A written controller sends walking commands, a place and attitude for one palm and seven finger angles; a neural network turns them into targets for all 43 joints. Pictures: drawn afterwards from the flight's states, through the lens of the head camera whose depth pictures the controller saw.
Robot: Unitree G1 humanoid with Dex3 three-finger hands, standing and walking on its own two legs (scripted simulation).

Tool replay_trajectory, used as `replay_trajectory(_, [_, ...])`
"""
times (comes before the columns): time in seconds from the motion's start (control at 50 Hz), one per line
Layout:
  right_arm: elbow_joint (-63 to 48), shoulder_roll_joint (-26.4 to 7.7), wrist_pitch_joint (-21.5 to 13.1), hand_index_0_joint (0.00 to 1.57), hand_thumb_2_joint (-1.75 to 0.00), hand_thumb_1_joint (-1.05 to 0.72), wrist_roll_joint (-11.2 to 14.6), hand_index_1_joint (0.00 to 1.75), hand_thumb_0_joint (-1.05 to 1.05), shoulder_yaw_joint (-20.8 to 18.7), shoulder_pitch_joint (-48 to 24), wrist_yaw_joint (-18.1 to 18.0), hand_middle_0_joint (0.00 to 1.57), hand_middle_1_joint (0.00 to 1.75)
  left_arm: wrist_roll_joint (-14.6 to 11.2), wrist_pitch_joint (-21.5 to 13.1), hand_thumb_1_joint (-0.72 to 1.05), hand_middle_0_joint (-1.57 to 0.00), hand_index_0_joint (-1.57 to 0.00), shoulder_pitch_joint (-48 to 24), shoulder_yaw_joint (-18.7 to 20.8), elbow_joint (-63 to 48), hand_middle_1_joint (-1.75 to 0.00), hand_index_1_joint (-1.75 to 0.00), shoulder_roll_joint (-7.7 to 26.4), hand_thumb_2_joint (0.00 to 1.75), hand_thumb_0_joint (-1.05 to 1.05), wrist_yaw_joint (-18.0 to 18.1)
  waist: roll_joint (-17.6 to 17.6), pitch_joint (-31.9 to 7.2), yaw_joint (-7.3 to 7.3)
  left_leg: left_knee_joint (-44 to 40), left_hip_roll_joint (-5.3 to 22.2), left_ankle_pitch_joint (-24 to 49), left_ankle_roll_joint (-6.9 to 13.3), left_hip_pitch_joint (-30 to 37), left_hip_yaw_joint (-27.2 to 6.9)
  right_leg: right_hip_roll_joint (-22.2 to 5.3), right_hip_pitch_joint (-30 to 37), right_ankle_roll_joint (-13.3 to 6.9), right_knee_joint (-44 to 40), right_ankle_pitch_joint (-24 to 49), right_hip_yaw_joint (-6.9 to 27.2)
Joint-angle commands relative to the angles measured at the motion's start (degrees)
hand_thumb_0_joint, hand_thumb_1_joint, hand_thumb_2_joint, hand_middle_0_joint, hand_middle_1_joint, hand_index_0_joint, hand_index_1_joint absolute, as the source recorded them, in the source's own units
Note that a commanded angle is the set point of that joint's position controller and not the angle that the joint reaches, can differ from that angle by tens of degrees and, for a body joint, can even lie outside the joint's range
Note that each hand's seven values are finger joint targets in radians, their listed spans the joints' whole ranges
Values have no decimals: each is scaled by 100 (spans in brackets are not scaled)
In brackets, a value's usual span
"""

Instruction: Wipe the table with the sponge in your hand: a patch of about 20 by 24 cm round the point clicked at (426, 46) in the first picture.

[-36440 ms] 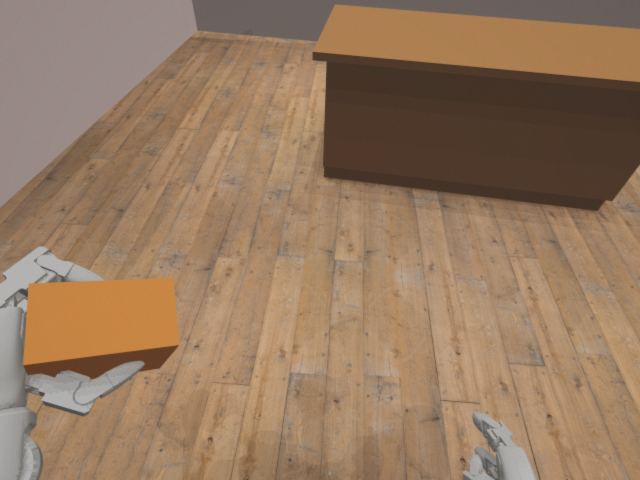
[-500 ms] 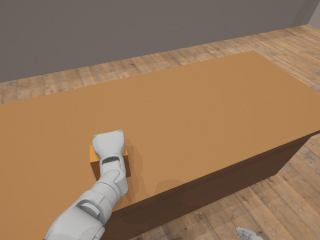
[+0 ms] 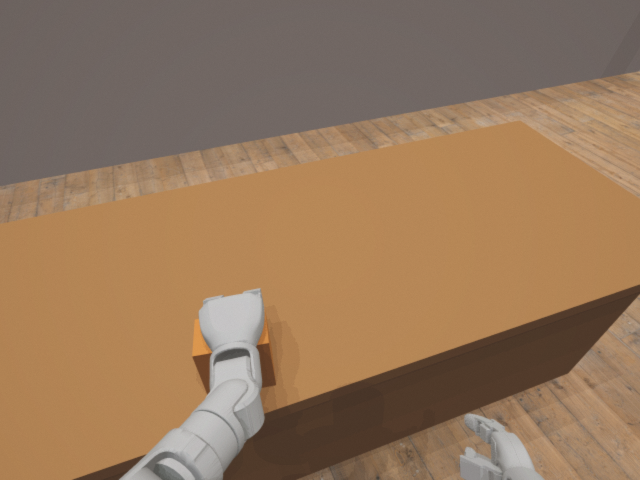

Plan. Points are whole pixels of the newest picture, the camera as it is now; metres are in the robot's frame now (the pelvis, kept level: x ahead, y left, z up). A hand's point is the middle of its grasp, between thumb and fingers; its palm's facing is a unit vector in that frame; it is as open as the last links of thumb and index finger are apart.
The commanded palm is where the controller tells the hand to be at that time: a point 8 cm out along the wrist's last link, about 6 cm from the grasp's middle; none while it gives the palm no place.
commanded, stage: slide back across to the middle lane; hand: left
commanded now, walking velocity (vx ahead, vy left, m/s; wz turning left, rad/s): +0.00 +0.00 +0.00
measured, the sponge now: (238, 359) +0.31 +0.17 -0.06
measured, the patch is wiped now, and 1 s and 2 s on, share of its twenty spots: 0.95 0.95 0.95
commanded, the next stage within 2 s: wipe forward along the middle lane in 0.68 s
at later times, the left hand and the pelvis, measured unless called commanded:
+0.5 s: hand (200, 364) +0.27 +0.20 -0.02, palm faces -0.11 -0.10 -0.99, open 10.0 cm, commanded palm +0.24 +0.20 +0.04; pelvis -0.01 +0.00 +0.00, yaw -1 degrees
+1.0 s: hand (182, 357) +0.28 +0.23 -0.02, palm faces -0.10 -0.06 -0.99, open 10.0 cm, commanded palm +0.26 +0.23 +0.02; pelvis -0.02 +0.00 +0.00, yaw +0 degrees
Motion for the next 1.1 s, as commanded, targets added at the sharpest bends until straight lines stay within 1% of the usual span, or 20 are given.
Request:
replay_trajectory(0.0, [-891,-643,-201,20,-90,-90,-21,30,0,-202,-1000,11,20,30,-3,10,10,-120,-120,-876,-77,-484,-160,-160,-117,130,0,-155,-772,-704,-138,-237,-146,943,128,412,38,-256,462,-33,-564,1725,408])
replay_trajectory(0.02, [-890,-656,-199,20,-90,-90,-25,30,0,-189,-1003,5,20,30,10,15,10,-120,-120,-993,-66,-509,-160,-160,-73,130,0,-162,-751,-672,-164,-232,-150,936,124,402,35,-256,448,-40,-554,1786,440])
replay_trajectory(0.04, [-895,-672,-199,20,-90,-90,-40,30,0,-212,-1059,-14,20,30,-27,-7,10,-120,-120,-862,344,-676,-160,-160,289,130,0,-148,-723,-861,-3,-258,-154,980,116,412,8,-245,608,-68,-564,1878,537])
replay_trajectory(0.12, [-1000,-662,-181,20,-90,-90,-34,30,0,-178,-1145,-80,20,30,-14,8,10,-120,-120,-455,566,-1200,-160,-160,637,130,0,-146,-809,-1100,43,-289,-215,1061,122,452,73,-325,1076,-3,-548,2354,660])
replay_trajectory(0.14, [-1004,-688,-172,20,-90,-90,-38,30,0,-183,-1219,-108,20,30,11,27,10,-120,-120,-376,867,-1331,-160,-160,939,130,0,-153,-679,-1103,128,-324,-215,1102,109,476,54,-318,1118,-39,-583,2482,759])
replay_trajectory(0.2, [-1032,-669,-204,20,-90,-90,0,30,0,-140,-1194,-133,20,30,152,66,10,-120,-120,-466,592,-1481,-160,-160,830,130,0,-255,-717,-653,-44,-402,-227,914,145,493,52,-312,930,4,-699,2085,729])
replay_trajectory(0.24, [-1060,-696,-244,20,-90,-90,4,30,0,-141,-1309,-168,20,30,167,57,10,-120,-120,-416,925,-1708,-160,-160,1198,130,0,-321,-482,-693,88,-456,-244,887,139,556,21,-294,968,-37,-768,1902,814])
replay_trajectory(0.4, [-1071,-708,-436,20,-90,-90,20,30,0,-148,-1166,-284,20,30,150,-337,10,-120,-120,-327,830,-2009,-160,-160,1205,130,0,-593,-551,-342,-82,-527,-229,565,197,666,-39,-272,666,-2,-930,975,762])
replay_trajectory(0.44, [-1087,-724,-506,20,-90,-90,6,30,0,-169,-1176,-293,20,30,136,-495,10,-120,-120,-160,973,-2099,-160,-160,1280,130,0,-628,-445,-467,20,-539,-223,622,194,719,-76,-249,695,-48,-917,1005,802])
replay_trajectory(0.52, [-1049,-720,-586,20,-90,-90,-10,30,0,-184,-1075,-305,20,30,253,-719,10,-120,-120,-99,984,-2103,-160,-160,1298,130,0,-571,-516,-466,-27,-489,-211,545,196,669,-58,-247,568,-25,-849,860,745])
replay_trajectory(0.54, [-1044,-748,-603,20,-90,-90,-17,30,0,-201,-1070,-306,20,30,262,-753,10,-120,-120,-40,1240,-2148,-160,-160,1502,130,0,-543,-492,-593,70,-508,-218,612,184,667,-113,-207,635,-72,-825,926,810])
replay_trajectory(0.56, [-1071,-716,-617,20,-90,-90,-21,30,0,-203,-1046,-299,20,30,285,-769,10,-120,-120,35,1091,-2154,-160,-160,1349,130,0,-498,-393,-510,24,-494,-206,573,187,649,-61,-223,568,-48,-762,874,709])
replay_trajectory(0.64, [-1022,-757,-680,20,-90,-90,-29,30,0,-214,-1089,-308,20,30,335,-748,10,-120,-120,-12,1412,-2147,-160,-160,1594,130,0,-361,-391,-576,127,-498,-199,546,168,604,-96,-187,515,-71,-775,727,744])
replay_trajectory(0.72, [-1018,-742,-698,20,-90,-90,-25,30,0,-196,-1074,-313,20,30,357,-630,10,-120,-120,121,1385,-2090,-160,-160,1564,130,0,-284,-469,-546,102,-472,-193,543,172,535,-56,-209,521,-36,-710,808,675])
replay_trajectory(0.74, [-1025,-770,-701,20,-90,-90,-33,30,0,-203,-1112,-322,20,30,331,-585,10,-120,-120,234,1638,-2122,-160,-160,1787,130,0,-289,-452,-622,210,-497,-220,580,169,521,-83,-191,636,-60,-740,839,753])
replay_trajectory(0.8, [-980,-762,-694,20,-90,-90,-15,30,0,-151,-1057,-371,20,30,350,-494,10,-120,-120,-196,1338,-1999,-160,-160,1591,130,0,-331,-465,-408,-25,-464,-205,464,182,454,-56,-213,422,-9,-728,751,685])
replay_trajectory(0.84, [-904,-801,-700,20,-90,-90,-14,30,0,-150,-1040,-402,20,30,386,-473,10,-120,-120,-473,1491,-1811,-160,-160,1782,130,0,-385,-468,-303,-42,-469,-204,342,181,413,-106,-196,279,-23,-790,505,734])
replay_trajectory(0.9, [-890,-787,-714,20,-90,-90,-4,30,0,-122,-883,-451,20,30,330,-530,10,-120,-120,-673,1237,-1485,-160,-160,1558,130,0,-506,-524,-297,-150,-404,-203,209,196,312,-68,-229,152,22,-748,340,635])
replay_trajectory(0.94, [-864,-819,-725,20,-90,-90,-20,30,0,-138,-850,-485,20,30,359,-639,10,-120,-120,-881,1380,-1397,-160,-160,1706,130,0,-564,-482,-440,-140,-351,-206,248,189,286,-96,-220,136,-2,-707,448,694])
replay_trajectory(1.08, [-885,-804,-743,20,-90,-90,-47,30,0,-200,-503,-455,20,30,345,-959,10,-120,-120,-758,1323,-1025,-160,-160,1481,130,0,-516,-537,-894,-161,-52,-149,569,182,128,-77,-222,82,11,-345,1096,495])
